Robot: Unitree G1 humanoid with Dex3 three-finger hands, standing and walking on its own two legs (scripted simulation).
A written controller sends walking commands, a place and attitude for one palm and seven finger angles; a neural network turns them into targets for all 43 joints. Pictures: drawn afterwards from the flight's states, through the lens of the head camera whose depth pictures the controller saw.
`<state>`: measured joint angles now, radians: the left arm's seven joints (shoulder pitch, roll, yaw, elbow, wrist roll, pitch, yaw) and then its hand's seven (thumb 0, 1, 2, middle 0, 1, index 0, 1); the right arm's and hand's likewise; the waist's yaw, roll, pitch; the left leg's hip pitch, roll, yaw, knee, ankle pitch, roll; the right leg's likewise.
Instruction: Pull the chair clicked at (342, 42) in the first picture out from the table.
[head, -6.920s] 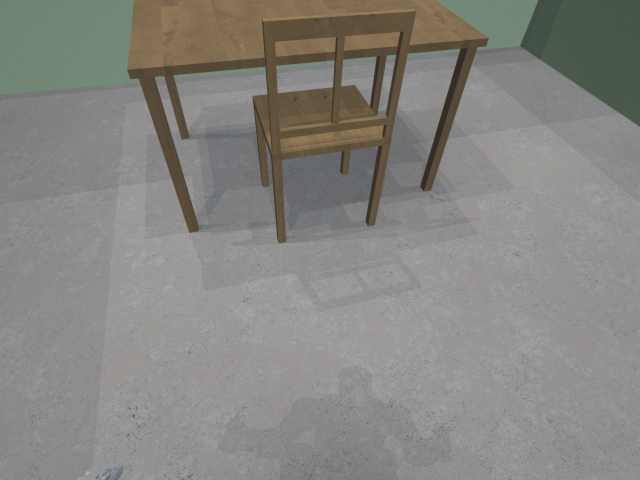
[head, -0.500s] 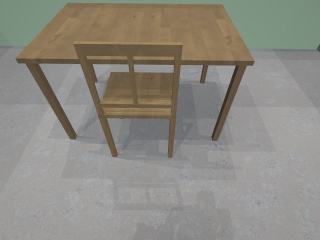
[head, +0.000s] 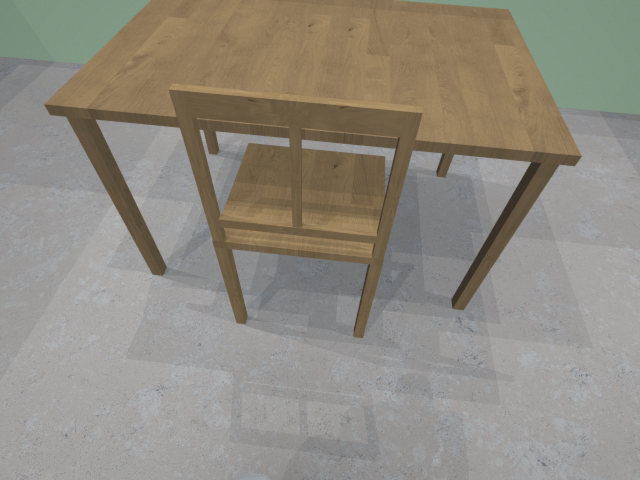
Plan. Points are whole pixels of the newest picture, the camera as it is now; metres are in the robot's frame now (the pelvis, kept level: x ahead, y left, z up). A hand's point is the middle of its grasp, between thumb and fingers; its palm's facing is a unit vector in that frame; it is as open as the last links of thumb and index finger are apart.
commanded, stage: take the last steps up to it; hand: left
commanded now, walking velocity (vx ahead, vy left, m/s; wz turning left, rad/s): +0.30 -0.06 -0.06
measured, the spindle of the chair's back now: (296, 181) +0.67 +0.12 -0.08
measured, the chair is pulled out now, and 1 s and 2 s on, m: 0.00 0.00 0.00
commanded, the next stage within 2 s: come to a stop and stand still in 0.40 s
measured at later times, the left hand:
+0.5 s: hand (251, 385) +0.27 +0.14 -0.15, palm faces -0.02 -0.97 -0.23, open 7.4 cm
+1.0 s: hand (239, 396) +0.25 +0.16 -0.17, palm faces +0.03 -0.97 -0.23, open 7.4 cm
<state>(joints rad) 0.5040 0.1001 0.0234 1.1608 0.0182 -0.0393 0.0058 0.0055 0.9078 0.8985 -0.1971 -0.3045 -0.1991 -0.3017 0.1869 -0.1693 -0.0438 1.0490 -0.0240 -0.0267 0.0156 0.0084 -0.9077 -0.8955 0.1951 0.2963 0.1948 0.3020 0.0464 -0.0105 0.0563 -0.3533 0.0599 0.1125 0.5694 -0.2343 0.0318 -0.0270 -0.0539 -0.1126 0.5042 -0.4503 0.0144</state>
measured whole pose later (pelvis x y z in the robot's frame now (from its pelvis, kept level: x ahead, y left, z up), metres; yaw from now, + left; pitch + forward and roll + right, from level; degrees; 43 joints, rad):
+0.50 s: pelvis +0.17 -0.05 +0.00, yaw -2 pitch -1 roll +1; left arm 0.17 0.17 0.05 0.99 0.02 -0.05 -0.01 0.00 0.91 0.90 -0.19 -0.30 -0.19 -0.30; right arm 0.31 -0.18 -0.05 1.11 -0.01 0.00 -0.01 0.01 -0.91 -0.89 0.20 0.30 0.20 0.30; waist -0.02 0.04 0.06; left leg -0.28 0.06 0.05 1.03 -0.51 0.01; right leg -0.35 -0.04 -0.13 0.62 -0.25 -0.06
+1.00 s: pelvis +0.21 -0.04 +0.01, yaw -3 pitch -1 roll +0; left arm 0.20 0.21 0.05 1.03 0.01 0.06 0.04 0.00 0.91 0.90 -0.19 -0.30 -0.20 -0.30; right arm 0.10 -0.13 -0.02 0.99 -0.02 0.04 -0.03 0.00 -0.91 -0.89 0.20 0.30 0.20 0.30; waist 0.03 -0.03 0.10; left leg -0.30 0.01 0.08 0.49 -0.18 0.03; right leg -0.35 0.00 0.01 1.00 -0.51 0.02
